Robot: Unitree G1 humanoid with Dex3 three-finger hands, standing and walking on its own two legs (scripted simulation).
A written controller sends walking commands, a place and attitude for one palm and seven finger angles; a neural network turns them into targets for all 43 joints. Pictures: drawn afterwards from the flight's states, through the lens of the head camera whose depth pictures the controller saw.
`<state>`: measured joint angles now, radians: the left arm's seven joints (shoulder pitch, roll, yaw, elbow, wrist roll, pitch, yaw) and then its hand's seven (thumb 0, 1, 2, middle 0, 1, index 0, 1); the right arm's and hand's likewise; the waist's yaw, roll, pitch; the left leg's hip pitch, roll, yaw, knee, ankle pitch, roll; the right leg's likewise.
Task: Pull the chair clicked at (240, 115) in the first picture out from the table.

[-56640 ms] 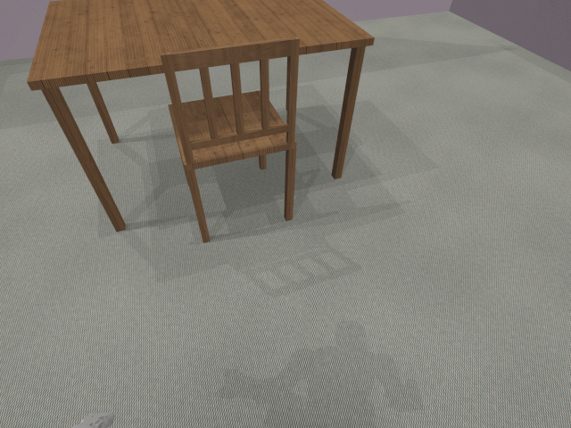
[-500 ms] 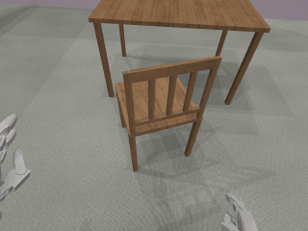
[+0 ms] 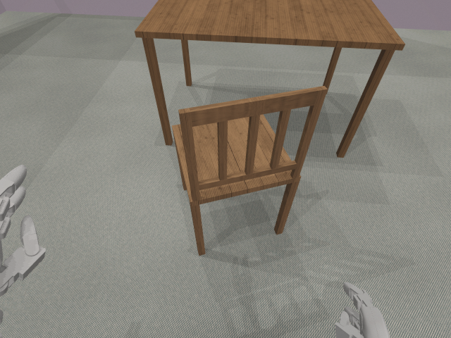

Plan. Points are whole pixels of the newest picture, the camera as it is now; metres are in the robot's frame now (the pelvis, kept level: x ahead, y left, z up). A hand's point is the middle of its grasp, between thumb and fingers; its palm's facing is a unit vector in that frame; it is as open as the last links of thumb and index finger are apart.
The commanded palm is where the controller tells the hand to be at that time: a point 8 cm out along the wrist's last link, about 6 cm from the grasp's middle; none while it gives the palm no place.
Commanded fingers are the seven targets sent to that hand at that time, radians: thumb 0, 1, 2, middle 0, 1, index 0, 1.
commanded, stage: let the arm hang, fingers relaxed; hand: left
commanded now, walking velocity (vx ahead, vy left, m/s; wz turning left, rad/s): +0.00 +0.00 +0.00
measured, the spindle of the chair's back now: (251, 146) +0.68 -0.03 -0.12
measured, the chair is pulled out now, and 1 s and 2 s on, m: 0.47 0.47 0.47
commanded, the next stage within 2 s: look to check the result in 1.10 s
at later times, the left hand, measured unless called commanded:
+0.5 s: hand out of the picture -0.01 +0.20 -0.17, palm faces +0.03 -0.98 -0.22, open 7.1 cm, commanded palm none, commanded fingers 0.00 0.90 0.90 -0.20 -0.30 -0.20 -0.30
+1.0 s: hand out of the picture +0.00 +0.18 -0.17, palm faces +0.02 -0.98 -0.20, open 7.3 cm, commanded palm none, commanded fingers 0.00 0.90 0.90 -0.20 -0.30 -0.20 -0.30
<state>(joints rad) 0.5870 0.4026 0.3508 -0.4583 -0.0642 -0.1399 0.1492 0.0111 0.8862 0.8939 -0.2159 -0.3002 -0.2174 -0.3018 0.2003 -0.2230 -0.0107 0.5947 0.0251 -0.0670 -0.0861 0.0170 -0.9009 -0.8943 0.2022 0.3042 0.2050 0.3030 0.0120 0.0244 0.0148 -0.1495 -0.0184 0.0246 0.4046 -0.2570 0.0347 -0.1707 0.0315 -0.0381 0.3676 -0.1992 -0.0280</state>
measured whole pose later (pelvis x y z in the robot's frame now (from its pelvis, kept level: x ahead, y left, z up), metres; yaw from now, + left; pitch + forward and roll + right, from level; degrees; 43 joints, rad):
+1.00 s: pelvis +0.00 +0.01 +0.00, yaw +0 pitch -1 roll +0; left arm 0.27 0.14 -0.01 1.13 0.00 -0.01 0.04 0.01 0.93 0.89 -0.20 -0.30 -0.20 -0.30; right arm 0.31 -0.14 -0.01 1.11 -0.01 0.00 -0.04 0.01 -0.91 -0.89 0.20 0.30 0.20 0.30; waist -0.01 0.02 0.03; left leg -0.11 -0.04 0.03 0.35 -0.23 0.06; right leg -0.15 0.01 -0.03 0.35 -0.19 -0.01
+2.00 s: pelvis +0.03 +0.03 +0.00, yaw +0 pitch -1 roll -1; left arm 0.28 0.12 0.00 1.14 0.00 0.00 0.05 0.00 0.92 0.89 -0.20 -0.30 -0.20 -0.30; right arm 0.32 -0.12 -0.01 1.14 -0.01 -0.01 -0.06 0.01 -0.91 -0.89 0.20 0.30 0.20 0.30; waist -0.01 0.02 0.05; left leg -0.06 -0.06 0.04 0.35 -0.27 0.08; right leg -0.11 -0.01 -0.02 0.36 -0.24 0.01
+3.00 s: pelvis +0.03 +0.03 +0.00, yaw +0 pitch -1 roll -1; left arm 0.28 0.11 0.00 1.15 0.00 0.01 0.05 0.00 0.92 0.89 -0.20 -0.30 -0.20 -0.30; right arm 0.33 -0.12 -0.01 1.14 -0.01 -0.01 -0.06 0.01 -0.90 -0.89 0.20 0.30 0.20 0.30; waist -0.02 0.02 0.06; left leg -0.05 -0.07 0.04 0.35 -0.28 0.09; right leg -0.11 -0.02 -0.02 0.38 -0.26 0.02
